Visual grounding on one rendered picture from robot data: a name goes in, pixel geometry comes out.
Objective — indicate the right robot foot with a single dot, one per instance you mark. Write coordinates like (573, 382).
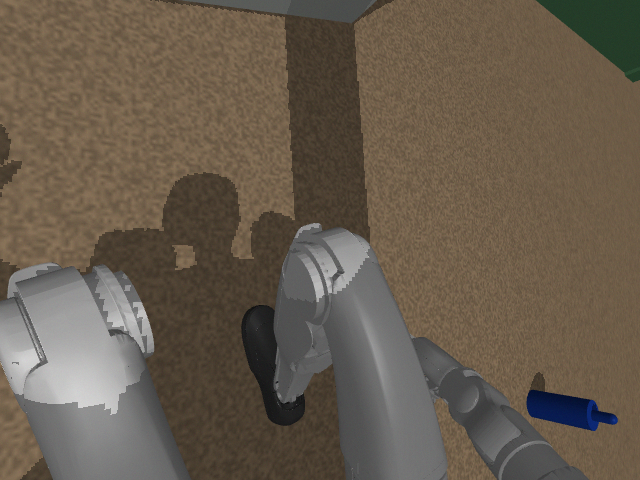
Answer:
(260, 347)

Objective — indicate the sofa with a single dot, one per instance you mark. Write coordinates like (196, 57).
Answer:
(612, 27)

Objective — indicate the right robot hand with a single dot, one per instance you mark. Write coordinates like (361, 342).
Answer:
(436, 363)

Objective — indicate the right robot arm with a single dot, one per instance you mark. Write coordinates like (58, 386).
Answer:
(508, 444)

